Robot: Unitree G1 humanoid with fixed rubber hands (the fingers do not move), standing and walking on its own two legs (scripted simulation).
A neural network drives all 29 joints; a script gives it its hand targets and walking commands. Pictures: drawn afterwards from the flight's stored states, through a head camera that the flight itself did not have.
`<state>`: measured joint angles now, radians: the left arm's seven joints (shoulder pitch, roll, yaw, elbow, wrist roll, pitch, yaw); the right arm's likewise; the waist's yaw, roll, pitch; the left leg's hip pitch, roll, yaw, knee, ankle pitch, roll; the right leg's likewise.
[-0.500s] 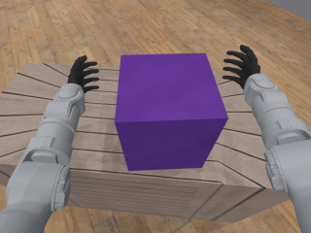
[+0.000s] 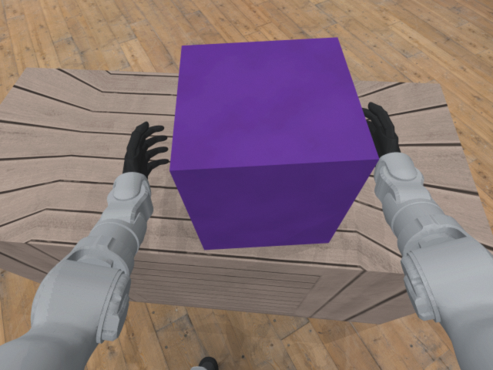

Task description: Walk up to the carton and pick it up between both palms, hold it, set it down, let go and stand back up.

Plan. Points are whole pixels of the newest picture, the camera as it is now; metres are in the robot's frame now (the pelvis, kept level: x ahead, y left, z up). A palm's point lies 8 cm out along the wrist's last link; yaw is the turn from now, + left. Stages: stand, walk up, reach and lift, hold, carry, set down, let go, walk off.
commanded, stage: reach and lift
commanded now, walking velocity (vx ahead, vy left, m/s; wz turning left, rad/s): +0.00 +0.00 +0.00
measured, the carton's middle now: (263, 155) +0.47 +0.03 +0.03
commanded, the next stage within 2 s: none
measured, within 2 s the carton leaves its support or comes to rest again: neither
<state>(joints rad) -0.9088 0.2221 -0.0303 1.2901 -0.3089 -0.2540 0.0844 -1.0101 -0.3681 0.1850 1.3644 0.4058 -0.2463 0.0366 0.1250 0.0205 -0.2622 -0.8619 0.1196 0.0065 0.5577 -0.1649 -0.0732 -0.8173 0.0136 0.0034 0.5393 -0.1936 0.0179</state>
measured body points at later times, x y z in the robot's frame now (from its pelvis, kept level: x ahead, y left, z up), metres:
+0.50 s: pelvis +0.00 +0.00 +0.00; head +0.11 +0.00 +0.44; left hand +0.45 +0.20 +0.04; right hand +0.50 -0.14 +0.05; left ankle +0.03 +0.16 -0.72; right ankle +0.01 -0.13 -0.72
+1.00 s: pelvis +0.02 +0.01 +0.02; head +0.12 +0.00 +0.46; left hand +0.44 +0.19 +0.04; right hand +0.48 -0.14 +0.06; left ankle +0.03 +0.16 -0.72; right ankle +0.01 -0.13 -0.72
